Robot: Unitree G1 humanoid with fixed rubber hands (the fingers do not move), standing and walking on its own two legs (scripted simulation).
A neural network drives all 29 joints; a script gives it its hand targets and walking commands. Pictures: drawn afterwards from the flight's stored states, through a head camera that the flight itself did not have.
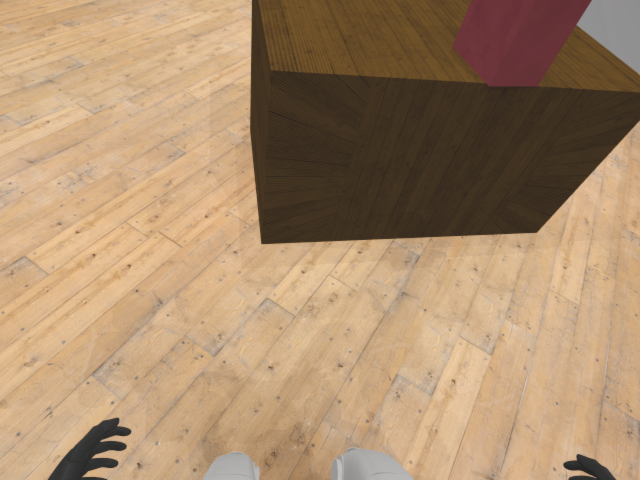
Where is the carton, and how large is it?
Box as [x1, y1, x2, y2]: [453, 0, 591, 86]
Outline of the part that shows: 453,47 488,85 536,86 591,0 472,0 455,39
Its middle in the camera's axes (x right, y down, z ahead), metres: +0.54 -0.60 +1.08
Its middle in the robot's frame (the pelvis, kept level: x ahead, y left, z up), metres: +1.21 -0.53 +0.10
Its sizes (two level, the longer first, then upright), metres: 0.227 0.170 0.241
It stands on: a pedestal, 0.70 m high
